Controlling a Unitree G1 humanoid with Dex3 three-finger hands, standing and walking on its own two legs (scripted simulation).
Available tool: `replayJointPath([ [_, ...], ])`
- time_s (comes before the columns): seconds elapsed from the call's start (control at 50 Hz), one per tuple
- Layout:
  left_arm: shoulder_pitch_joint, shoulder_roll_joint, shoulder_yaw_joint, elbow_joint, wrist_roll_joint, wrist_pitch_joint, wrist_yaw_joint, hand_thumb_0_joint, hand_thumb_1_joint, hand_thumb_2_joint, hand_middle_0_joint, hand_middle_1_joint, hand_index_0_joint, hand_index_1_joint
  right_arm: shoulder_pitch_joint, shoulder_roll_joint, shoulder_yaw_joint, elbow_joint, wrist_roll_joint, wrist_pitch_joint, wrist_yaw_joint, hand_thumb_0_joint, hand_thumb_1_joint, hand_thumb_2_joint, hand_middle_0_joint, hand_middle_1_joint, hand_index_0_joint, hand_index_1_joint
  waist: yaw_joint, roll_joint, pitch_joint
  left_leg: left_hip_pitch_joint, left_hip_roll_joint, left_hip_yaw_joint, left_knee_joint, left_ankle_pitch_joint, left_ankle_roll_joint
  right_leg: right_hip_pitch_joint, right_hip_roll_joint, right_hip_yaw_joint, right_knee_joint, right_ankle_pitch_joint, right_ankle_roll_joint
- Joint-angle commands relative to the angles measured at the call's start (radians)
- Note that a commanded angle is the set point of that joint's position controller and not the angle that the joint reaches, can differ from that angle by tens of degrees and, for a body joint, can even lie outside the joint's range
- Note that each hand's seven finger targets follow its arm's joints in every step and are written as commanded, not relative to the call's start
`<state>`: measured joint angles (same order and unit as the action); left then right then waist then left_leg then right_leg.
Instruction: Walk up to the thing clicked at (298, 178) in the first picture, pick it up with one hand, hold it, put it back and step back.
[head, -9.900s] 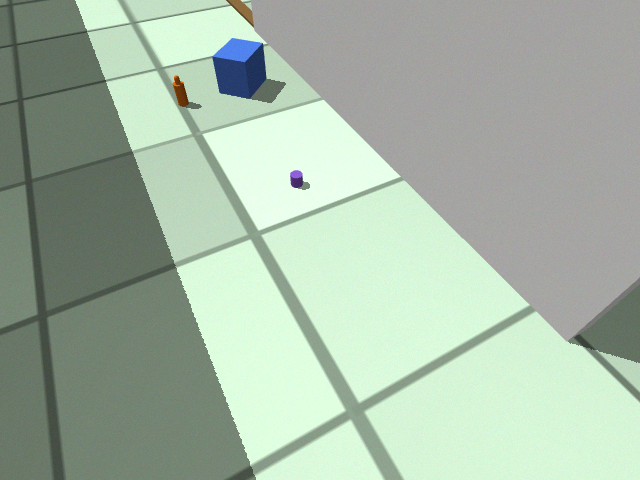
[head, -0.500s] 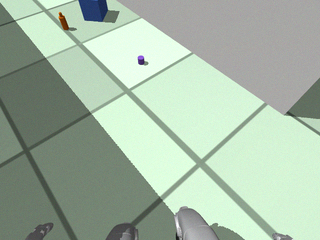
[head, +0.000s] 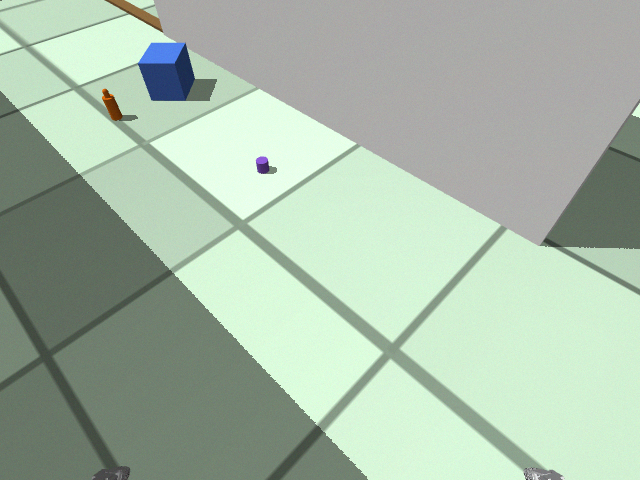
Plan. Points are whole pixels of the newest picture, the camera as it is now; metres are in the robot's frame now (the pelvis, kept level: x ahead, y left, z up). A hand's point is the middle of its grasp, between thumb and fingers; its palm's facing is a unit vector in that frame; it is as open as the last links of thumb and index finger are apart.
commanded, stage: walk up
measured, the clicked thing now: (262, 165) +1.53 +0.28 -0.73
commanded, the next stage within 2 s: stand in 0.24 s
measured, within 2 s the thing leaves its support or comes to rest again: neither
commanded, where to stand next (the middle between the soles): +0.07 -0.01 m, yaw +1 degrees
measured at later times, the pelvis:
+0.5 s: pelvis +0.01 +0.01 +0.02, yaw +0 degrees
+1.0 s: pelvis +0.02 +0.01 +0.02, yaw +1 degrees
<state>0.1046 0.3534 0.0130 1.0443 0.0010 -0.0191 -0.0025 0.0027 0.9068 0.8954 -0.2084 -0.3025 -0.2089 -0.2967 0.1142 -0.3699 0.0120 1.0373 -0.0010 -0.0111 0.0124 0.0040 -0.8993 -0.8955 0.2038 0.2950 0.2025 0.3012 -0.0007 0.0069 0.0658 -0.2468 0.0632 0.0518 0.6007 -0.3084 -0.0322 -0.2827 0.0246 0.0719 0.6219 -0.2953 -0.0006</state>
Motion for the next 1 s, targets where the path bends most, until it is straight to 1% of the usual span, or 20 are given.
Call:
replayJointPath([
  [0.0, -0.071, 0.222, 0.046, -0.027, 0.0, -0.021, 0.006, 0.0, 0.9, 0.9, -0.2, -0.3, -0.2, -0.3, -0.066, -0.224, -0.048, -0.025, -0.001, -0.03, -0.009, 0.0, -0.9, -0.9, 0.2, 0.3, 0.2, 0.3, -0.002, -0.025, -0.057, 0.01, 0.077, -0.11, -0.208, -0.044, 0.077, 0.03, -0.101, 0.147, -0.215, 0.048, -0.058],
  [0.08, -0.103, 0.216, 0.043, -0.001, -0.001, -0.018, 0.005, 0.0, 0.9, 0.9, -0.2, -0.3, -0.2, -0.3, -0.07, -0.216, -0.048, 0.006, -0.002, -0.032, -0.01, 0.0, -0.9, -0.9, 0.2, 0.3, 0.2, 0.3, -0.012, -0.047, -0.077, 0.073, 0.075, -0.088, -0.244, 0.025, 0.062, 0.041, -0.11, 0.144, -0.25, 0.112, -0.044],
  [0.12, -0.093, 0.212, 0.043, 0.009, -0.002, -0.019, 0.005, 0.0, 0.9, 0.9, -0.2, -0.3, -0.2, -0.3, -0.084, -0.21, -0.047, 0.009, -0.001, -0.034, -0.008, 0.0, -0.9, -0.9, 0.2, 0.3, 0.2, 0.3, -0.006, -0.044, -0.103, 0.118, 0.077, -0.07, -0.243, 0.075, 0.061, 0.055, -0.113, 0.136, -0.266, 0.168, -0.039],
  [0.16, -0.107, 0.214, 0.044, 0.012, -0.003, -0.018, 0.006, 0.0, 0.9, 0.9, -0.2, -0.3, -0.2, -0.3, -0.083, -0.207, -0.049, 0.015, -0.001, -0.031, -0.009, 0.0, -0.9, -0.9, 0.2, 0.3, 0.2, 0.3, -0.012, -0.047, -0.11, 0.132, 0.076, -0.058, -0.244, 0.099, 0.056, 0.066, -0.116, 0.137, -0.278, 0.193, -0.036],
  [0.2, -0.116, 0.208, 0.044, 0.018, -0.003, -0.016, 0.007, 0.0, 0.9, 0.9, -0.2, -0.3, -0.2, -0.3, -0.079, -0.209, -0.053, 0.024, -0.001, -0.031, -0.011, 0.0, -0.9, -0.9, 0.2, 0.3, 0.2, 0.3, -0.014, -0.04, -0.124, 0.139, 0.08, -0.057, -0.259, 0.121, 0.053, 0.089, -0.118, 0.129, -0.271, 0.232, -0.036],
  [0.22, -0.11, 0.202, 0.035, 0.031, 0.004, -0.022, 0.005, 0.0, 0.9, 0.9, -0.2, -0.3, -0.2, -0.3, -0.079, -0.205, -0.052, 0.028, -0.01, -0.029, -0.012, 0.0, -0.9, -0.9, 0.2, 0.3, 0.2, 0.3, -0.018, -0.026, -0.122, 0.121, 0.079, -0.093, -0.282, 0.146, 0.047, 0.119, -0.128, 0.109, -0.284, 0.267, -0.024],
  [0.26, -0.096, 0.21, 0.038, 0.043, 0.004, -0.022, 0.006, 0.0, 0.9, 0.9, -0.2, -0.3, -0.2, -0.3, -0.094, -0.202, -0.055, 0.031, -0.011, -0.028, -0.013, 0.0, -0.9, -0.9, 0.2, 0.3, 0.2, 0.3, -0.007, -0.029, -0.124, 0.149, 0.08, -0.091, -0.3, 0.16, 0.044, 0.121, -0.124, 0.101, -0.288, 0.265, -0.019],
  [0.3, -0.105, 0.209, 0.038, 0.045, 0.003, -0.023, 0.006, 0.0, 0.9, 0.9, -0.2, -0.3, -0.2, -0.3, -0.083, -0.211, -0.059, 0.038, -0.009, -0.029, -0.014, 0.0, -0.9, -0.9, 0.2, 0.3, 0.2, 0.3, -0.015, -0.015, -0.152, 0.164, 0.086, -0.09, -0.297, 0.231, 0.046, 0.163, -0.129, 0.087, -0.285, 0.333, -0.016],
  [0.34, -0.102, 0.209, 0.037, 0.046, 0.002, -0.022, 0.007, 0.0, 0.9, 0.9, -0.2, -0.3, -0.2, -0.3, -0.084, -0.208, -0.059, 0.044, -0.01, -0.03, -0.014, 0.0, -0.9, -0.9, 0.2, 0.3, 0.2, 0.3, -0.013, -0.015, -0.142, 0.185, 0.086, -0.087, -0.301, 0.253, 0.04, 0.139, -0.128, 0.082, -0.289, 0.337, -0.018],
  [0.52, -0.098, 0.208, 0.032, 0.047, 0.003, -0.018, 0.009, 0.0, 0.9, 0.9, -0.2, -0.3, -0.2, -0.3, -0.085, -0.199, -0.061, 0.054, -0.012, -0.022, -0.012, 0.0, -0.9, -0.9, 0.2, 0.3, 0.2, 0.3, -0.013, 0.001, -0.092, 0.153, 0.081, -0.095, -0.33, 0.17, 0.034, 0.125, -0.127, 0.077, -0.327, 0.237, -0.016],
  [0.56, -0.097, 0.208, 0.033, 0.046, 0.005, -0.018, 0.008, 0.0, 0.9, 0.9, -0.2, -0.3, -0.2, -0.3, -0.086, -0.199, -0.062, 0.051, -0.012, -0.022, -0.013, 0.0, -0.9, -0.9, 0.2, 0.3, 0.2, 0.3, -0.014, -0.001, -0.102, 0.163, 0.083, -0.092, -0.329, 0.168, 0.036, 0.127, -0.129, 0.08, -0.329, 0.256, -0.015],
  [0.58, -0.104, 0.209, 0.033, 0.045, 0.005, -0.017, 0.009, 0.0, 0.9, 0.9, -0.2, -0.3, -0.2, -0.3, -0.085, -0.196, -0.061, 0.05, -0.012, -0.022, -0.012, 0.0, -0.9, -0.9, 0.2, 0.3, 0.2, 0.3, -0.016, -0.004, -0.091, 0.147, 0.083, -0.098, -0.337, 0.157, 0.036, 0.132, -0.127, 0.075, -0.326, 0.238, -0.014],
  [0.64, -0.092, 0.203, 0.031, 0.043, 0.004, -0.019, 0.01, 0.0, 0.9, 0.9, -0.2, -0.3, -0.2, -0.3, -0.089, -0.201, -0.064, 0.047, -0.01, -0.022, -0.012, 0.0, -0.9, -0.9, 0.2, 0.3, 0.2, 0.3, -0.016, -0.001, -0.115, 0.183, 0.085, -0.093, -0.324, 0.195, 0.041, 0.13, -0.131, 0.075, -0.326, 0.279, -0.013],
  [0.66, -0.093, 0.209, 0.033, 0.043, 0.003, -0.019, 0.009, 0.0, 0.9, 0.9, -0.2, -0.3, -0.2, -0.3, -0.088, -0.193, -0.063, 0.048, -0.011, -0.022, -0.012, 0.0, -0.9, -0.9, 0.2, 0.3, 0.2, 0.3, -0.016, -0.012, -0.109, 0.178, 0.083, -0.096, -0.328, 0.197, 0.036, 0.128, -0.128, 0.073, -0.323, 0.267, -0.013],
  [0.7, -0.085, 0.208, 0.032, 0.042, 0.005, -0.021, 0.01, 0.0, 0.9, 0.9, -0.2, -0.3, -0.2, -0.3, -0.088, -0.197, -0.065, 0.045, -0.01, -0.021, -0.012, 0.0, -0.9, -0.9, 0.2, 0.3, 0.2, 0.3, -0.018, -0.011, -0.137, 0.205, 0.088, -0.092, -0.313, 0.249, 0.043, 0.142, -0.136, 0.071, -0.319, 0.327, -0.014],
  [0.74, -0.085, 0.211, 0.033, 0.04, 0.005, -0.021, 0.012, 0.0, 0.9, 0.9, -0.2, -0.3, -0.2, -0.3, -0.083, -0.199, -0.067, 0.046, -0.01, -0.02, -0.013, 0.0, -0.9, -0.9, 0.2, 0.3, 0.2, 0.3, -0.02, -0.017, -0.131, 0.206, 0.088, -0.092, -0.316, 0.267, 0.042, 0.146, -0.133, 0.063, -0.315, 0.335, -0.012],
  [0.82, -0.073, 0.207, 0.031, 0.04, 0.003, -0.018, 0.012, 0.0, 0.9, 0.9, -0.2, -0.3, -0.2, -0.3, -0.088, -0.191, -0.065, 0.044, -0.01, -0.017, -0.013, 0.0, -0.9, -0.9, 0.2, 0.3, 0.2, 0.3, -0.017, -0.015, -0.115, 0.194, 0.083, -0.09, -0.32, 0.253, 0.039, 0.142, -0.132, 0.062, -0.32, 0.315, -0.011],
  [0.84, -0.069, 0.202, 0.03, 0.041, 0.003, -0.016, 0.011, 0.0, 0.9, 0.9, -0.2, -0.3, -0.2, -0.3, -0.092, -0.197, -0.065, 0.044, -0.01, -0.017, -0.014, 0.0, -0.9, -0.9, 0.2, 0.3, 0.2, 0.3, -0.011, -0.004, -0.106, 0.185, 0.08, -0.088, -0.322, 0.226, 0.04, 0.143, -0.134, 0.068, -0.331, 0.305, -0.011],
  [0.92, -0.063, 0.206, 0.033, 0.037, 0.004, -0.017, 0.013, 0.0, 0.9, 0.9, -0.2, -0.3, -0.2, -0.3, -0.091, -0.193, -0.064, 0.04, -0.009, -0.018, -0.014, 0.0, -0.9, -0.9, 0.2, 0.3, 0.2, 0.3, -0.011, -0.008, -0.123, 0.199, 0.083, -0.089, -0.319, 0.267, 0.045, 0.16, -0.138, 0.063, -0.322, 0.34, -0.013],
  [0.98, -0.059, 0.209, 0.032, 0.038, 0.002, -0.016, 0.012, 0.0, 0.9, 0.9, -0.2, -0.3, -0.2, -0.3, -0.087, -0.189, -0.061, 0.04, -0.007, -0.018, -0.014, 0.0, -0.9, -0.9, 0.2, 0.3, 0.2, 0.3, -0.013, -0.005, -0.109, 0.199, 0.082, -0.092, -0.327, 0.261, 0.039, 0.152, -0.134, 0.057, -0.32, 0.319, -0.012],
])
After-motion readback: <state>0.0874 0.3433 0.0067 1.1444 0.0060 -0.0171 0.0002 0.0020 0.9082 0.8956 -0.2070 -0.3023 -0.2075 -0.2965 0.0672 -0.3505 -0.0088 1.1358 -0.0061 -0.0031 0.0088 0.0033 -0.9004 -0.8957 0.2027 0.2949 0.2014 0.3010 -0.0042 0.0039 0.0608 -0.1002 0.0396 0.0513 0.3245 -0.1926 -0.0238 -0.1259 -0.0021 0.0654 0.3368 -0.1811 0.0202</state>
